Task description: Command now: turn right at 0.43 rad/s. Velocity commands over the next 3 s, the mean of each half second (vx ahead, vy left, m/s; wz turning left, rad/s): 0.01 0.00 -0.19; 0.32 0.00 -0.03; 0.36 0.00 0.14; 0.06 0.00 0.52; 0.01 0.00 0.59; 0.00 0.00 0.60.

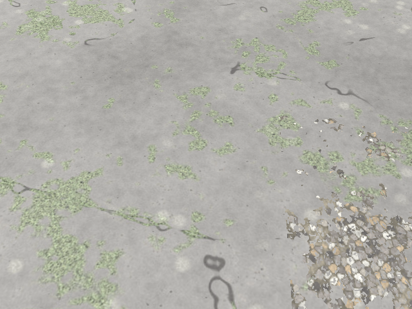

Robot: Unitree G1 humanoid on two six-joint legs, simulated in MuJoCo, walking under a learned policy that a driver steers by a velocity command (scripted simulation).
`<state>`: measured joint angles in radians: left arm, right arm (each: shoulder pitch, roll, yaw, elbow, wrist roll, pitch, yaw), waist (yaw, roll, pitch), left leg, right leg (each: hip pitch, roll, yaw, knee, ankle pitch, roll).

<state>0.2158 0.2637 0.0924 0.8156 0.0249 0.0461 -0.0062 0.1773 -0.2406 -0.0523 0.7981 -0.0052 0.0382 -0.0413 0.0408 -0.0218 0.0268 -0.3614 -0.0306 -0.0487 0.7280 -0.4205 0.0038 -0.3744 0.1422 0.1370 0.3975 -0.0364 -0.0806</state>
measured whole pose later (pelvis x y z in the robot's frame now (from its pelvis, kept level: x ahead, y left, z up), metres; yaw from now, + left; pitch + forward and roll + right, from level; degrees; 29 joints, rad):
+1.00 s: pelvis +0.11 +0.05 +0.01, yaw -4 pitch +0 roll -1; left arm 0.15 0.26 0.04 0.96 0.04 -0.03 -0.04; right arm 0.47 -0.19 -0.03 1.00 -0.01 -0.08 0.01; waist -0.03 -0.04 0.02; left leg 0.01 -0.06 0.04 0.21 -0.22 0.08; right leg -0.56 -0.06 -0.02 0.98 -0.17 -0.05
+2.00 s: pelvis +0.40 +0.01 +0.00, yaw +18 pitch +1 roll -1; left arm 0.15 0.25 0.06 0.81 0.02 0.04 0.03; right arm 0.19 -0.26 -0.08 0.81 -0.01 0.03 -0.01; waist -0.01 -0.03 0.07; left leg -0.31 -0.07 -0.01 0.45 -0.16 0.09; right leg -0.48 -0.02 0.01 1.04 -0.43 0.04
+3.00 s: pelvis +0.37 -0.01 +0.01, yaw +54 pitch +1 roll -1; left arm 0.19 0.31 0.06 0.72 0.02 0.07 0.01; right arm 0.22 -0.30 -0.06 0.71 -0.01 0.04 0.01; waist 0.00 -0.03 0.07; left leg -0.22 -0.11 -0.12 0.41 -0.19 0.08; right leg -0.49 -0.02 0.04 0.98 -0.38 0.05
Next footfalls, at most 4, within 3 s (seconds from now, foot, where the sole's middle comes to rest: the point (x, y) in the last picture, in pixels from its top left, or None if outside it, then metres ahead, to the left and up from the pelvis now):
0.06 left None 0.03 0.11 -0.77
0.40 right None -0.01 -0.10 -0.77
0.76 left None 0.08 0.11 -0.77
1.26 right None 0.41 -0.08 -0.77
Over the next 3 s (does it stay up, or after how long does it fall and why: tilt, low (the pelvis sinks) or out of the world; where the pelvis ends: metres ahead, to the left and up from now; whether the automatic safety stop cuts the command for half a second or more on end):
stays up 0.37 -0.01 0.01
